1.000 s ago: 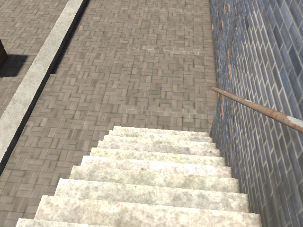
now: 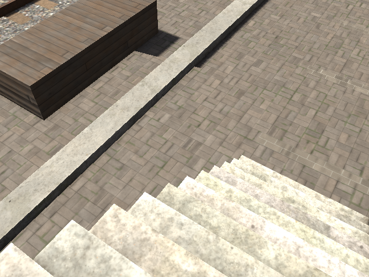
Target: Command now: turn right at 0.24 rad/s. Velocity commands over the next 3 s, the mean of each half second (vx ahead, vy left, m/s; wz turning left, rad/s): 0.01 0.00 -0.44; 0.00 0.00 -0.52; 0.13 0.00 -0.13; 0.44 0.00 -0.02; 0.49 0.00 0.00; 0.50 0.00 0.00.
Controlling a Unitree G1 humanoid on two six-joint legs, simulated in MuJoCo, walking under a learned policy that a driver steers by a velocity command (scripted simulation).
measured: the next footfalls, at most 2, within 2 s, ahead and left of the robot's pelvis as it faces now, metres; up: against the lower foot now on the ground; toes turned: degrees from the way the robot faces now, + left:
left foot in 0.84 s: +0.10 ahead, +0.05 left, +0.00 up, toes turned -30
right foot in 1.24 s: -0.03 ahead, -0.14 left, +0.00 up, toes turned -35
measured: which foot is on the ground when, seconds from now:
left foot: down 0.00-0.28, up 0.30-0.82, down 0.84-1.00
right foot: down 0.00-0.84, up 0.86-1.00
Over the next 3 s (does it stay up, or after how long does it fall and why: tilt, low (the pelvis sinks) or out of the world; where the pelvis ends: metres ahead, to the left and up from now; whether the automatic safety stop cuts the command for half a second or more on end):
stays up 0.62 -0.33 -0.56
